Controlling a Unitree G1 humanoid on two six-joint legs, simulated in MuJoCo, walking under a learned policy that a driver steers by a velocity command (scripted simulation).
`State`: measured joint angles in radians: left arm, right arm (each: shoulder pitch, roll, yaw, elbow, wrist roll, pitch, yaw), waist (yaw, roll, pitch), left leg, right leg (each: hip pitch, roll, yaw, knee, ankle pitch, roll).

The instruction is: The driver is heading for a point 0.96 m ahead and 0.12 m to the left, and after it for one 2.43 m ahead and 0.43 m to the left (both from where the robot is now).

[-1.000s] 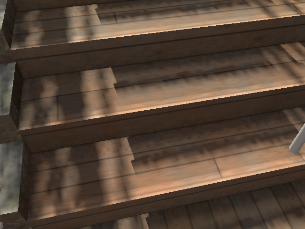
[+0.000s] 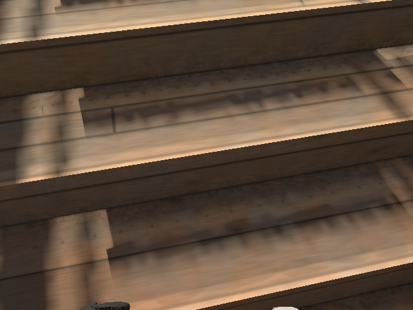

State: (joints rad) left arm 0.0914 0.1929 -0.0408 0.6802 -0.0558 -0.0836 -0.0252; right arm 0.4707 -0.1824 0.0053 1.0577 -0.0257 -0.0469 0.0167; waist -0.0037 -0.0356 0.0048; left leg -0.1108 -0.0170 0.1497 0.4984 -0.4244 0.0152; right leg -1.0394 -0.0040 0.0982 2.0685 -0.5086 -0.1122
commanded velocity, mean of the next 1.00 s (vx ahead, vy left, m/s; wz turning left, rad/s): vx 0.97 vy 0.00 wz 0.09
